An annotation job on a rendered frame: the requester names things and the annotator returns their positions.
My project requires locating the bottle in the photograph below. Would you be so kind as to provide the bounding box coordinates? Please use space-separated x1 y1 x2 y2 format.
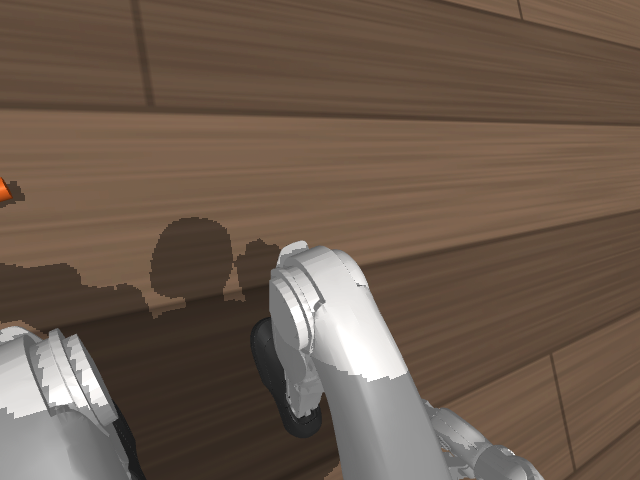
0 177 13 202

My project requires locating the left robot foot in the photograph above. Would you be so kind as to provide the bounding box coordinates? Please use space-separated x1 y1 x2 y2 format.
112 400 147 480

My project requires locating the right robot foot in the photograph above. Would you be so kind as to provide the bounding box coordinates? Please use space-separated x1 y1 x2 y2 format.
250 317 322 438

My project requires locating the right robot arm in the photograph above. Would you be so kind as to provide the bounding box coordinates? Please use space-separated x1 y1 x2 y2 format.
474 445 545 480

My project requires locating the right robot hand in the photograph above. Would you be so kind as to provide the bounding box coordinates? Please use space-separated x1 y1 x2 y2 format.
421 398 493 480

